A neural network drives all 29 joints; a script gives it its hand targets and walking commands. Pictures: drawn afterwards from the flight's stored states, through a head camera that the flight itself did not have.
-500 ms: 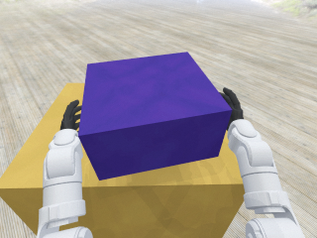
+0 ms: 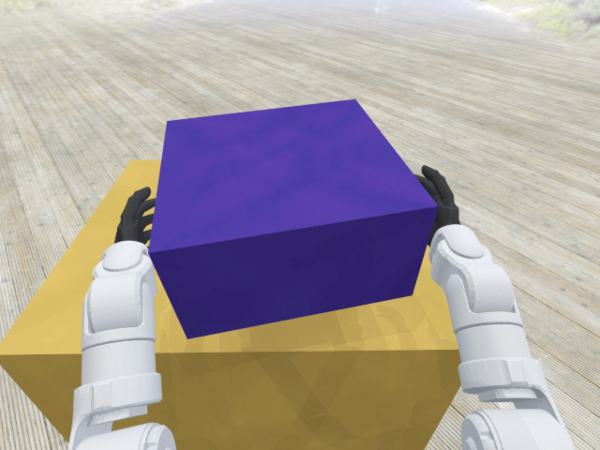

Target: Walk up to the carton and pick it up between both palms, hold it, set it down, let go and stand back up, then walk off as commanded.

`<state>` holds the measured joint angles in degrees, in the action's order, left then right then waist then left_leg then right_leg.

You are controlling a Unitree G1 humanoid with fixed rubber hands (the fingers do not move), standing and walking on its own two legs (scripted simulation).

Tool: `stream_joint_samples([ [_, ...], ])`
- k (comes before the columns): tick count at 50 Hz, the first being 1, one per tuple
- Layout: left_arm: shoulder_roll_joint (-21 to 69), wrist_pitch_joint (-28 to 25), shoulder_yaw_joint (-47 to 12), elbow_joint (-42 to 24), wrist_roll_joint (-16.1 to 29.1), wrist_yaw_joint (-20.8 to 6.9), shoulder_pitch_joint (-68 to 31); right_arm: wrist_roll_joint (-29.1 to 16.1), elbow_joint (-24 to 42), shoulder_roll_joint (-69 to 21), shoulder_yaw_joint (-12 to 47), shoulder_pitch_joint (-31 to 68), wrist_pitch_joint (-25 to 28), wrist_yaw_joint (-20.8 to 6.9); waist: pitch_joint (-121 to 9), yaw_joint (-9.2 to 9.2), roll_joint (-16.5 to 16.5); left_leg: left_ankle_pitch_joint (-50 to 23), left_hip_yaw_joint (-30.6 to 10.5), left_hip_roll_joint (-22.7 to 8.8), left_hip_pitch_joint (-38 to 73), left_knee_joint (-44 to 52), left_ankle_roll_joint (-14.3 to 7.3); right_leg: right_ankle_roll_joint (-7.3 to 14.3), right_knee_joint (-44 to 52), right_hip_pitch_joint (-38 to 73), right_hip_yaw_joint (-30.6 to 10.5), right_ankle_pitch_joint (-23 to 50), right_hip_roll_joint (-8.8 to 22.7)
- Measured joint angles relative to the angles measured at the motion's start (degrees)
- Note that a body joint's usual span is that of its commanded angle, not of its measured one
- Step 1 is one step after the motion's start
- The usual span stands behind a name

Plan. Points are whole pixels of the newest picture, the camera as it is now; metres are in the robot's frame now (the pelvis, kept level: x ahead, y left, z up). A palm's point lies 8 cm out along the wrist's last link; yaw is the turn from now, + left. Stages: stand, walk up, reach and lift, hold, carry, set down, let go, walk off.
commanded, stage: hold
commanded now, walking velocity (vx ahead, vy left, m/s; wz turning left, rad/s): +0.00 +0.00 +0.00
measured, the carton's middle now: (282, 203) +0.43 +0.01 +0.18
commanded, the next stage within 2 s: none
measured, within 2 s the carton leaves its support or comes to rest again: neither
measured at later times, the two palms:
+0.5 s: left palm (137, 248) +0.34 +0.19 +0.17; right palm (442, 227) +0.33 -0.20 +0.19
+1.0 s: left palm (137, 248) +0.35 +0.20 +0.17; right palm (438, 227) +0.34 -0.19 +0.19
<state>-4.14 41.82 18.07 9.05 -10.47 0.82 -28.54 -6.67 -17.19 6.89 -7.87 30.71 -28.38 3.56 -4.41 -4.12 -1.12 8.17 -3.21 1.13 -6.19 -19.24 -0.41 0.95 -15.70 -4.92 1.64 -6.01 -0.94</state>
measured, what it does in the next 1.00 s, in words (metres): stands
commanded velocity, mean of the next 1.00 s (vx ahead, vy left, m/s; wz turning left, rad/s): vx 0.00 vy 0.00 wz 0.00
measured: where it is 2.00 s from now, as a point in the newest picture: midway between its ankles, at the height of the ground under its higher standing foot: outside the picture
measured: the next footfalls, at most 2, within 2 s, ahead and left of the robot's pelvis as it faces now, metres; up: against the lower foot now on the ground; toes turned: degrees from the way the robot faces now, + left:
none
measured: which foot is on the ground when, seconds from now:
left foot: down 0.00-1.00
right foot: down 0.00-1.00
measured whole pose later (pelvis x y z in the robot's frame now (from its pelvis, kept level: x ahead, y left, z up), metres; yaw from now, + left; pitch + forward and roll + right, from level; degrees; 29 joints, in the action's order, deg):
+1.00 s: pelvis +0.00 +0.00 +0.00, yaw +0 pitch -5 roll -1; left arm -3.9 41.7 17.8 8.8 -10.5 1.2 -28.3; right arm -7.1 -18.0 7.4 -7.5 30.8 -27.7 3.5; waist -3.9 -4.2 -1.1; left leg 8.4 -3.3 1.0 -6.3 -19.3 -0.4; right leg 1.0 -15.6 -4.9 1.7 -6.2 -1.0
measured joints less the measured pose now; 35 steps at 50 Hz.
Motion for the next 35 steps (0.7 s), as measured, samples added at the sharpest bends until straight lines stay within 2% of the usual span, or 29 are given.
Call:
stream_joint_samples([
  [9, -0.14, -0.14, -0.85, 0.09, 0.72, 0.99, -0.27, -0.04, -0.40, 0.20, -0.47, 0.06, 0.62, -0.27, -0.25, 0.00, 0.14, -0.13, 0.17, 0.04, -0.79, -0.20, -0.04, -0.07, -0.17, -0.83, -0.17, 0.21, 0.04],
  [35, -0.23, -0.69, -0.01, 2.35, 0.21, 0.54, -1.55, 0.67, -2.42, 0.24, -0.52, 1.50, 0.78, -0.50, -0.38, 0.00, -0.23, -0.25, 0.07, -0.03, -0.60, 0.12, 0.03, 0.06, -0.30, -0.82, -0.08, 0.06, -0.03],
])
